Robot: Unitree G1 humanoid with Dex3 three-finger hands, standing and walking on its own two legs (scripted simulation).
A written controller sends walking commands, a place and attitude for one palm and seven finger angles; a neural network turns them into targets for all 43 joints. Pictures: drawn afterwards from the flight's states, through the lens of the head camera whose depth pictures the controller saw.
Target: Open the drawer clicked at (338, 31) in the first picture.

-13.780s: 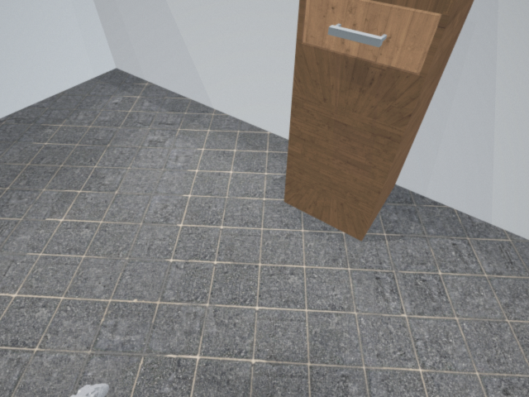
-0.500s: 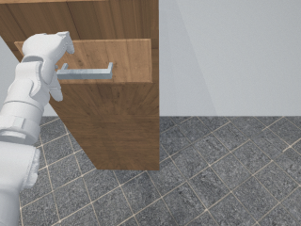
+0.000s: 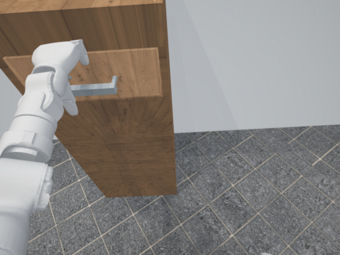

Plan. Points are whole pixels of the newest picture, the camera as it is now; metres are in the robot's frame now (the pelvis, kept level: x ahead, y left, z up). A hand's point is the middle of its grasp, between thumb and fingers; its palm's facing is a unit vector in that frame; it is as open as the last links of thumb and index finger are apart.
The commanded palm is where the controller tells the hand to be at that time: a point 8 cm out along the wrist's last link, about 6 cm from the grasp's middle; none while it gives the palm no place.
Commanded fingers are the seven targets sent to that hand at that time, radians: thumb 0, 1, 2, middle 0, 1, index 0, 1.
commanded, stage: move the hooked fingers above the handle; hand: left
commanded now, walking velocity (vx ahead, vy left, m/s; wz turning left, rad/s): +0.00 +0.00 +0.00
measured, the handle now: (87, 85) +0.52 +0.22 +0.12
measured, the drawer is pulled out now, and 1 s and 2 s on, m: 0.00 0.00 0.00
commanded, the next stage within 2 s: none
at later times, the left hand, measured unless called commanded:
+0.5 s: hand (75, 74) +0.48 +0.21 +0.19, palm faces +0.06 -0.02 -1.00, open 13.4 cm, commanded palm +0.45 +0.25 +0.24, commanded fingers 0.00 -0.50 0.30 -0.30 -1.20 -0.30 -1.20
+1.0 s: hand (72, 71) +0.48 +0.22 +0.20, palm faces +0.12 -0.05 -0.99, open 13.7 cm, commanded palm +0.44 +0.24 +0.24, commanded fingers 0.00 -0.50 0.30 -0.30 -1.20 -0.30 -1.20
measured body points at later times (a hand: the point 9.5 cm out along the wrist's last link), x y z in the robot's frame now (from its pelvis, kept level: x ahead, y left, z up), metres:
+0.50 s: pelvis +0.00 +0.00 +0.00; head +0.04 -0.03 +0.45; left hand +0.47 +0.21 +0.25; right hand +0.09 -0.26 -0.14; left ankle -0.01 +0.09 -0.74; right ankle -0.03 -0.10 -0.74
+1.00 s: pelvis +0.00 +0.00 +0.00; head +0.04 -0.03 +0.45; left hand +0.47 +0.22 +0.25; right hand +0.10 -0.27 -0.14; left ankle -0.01 +0.09 -0.74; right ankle -0.03 -0.10 -0.74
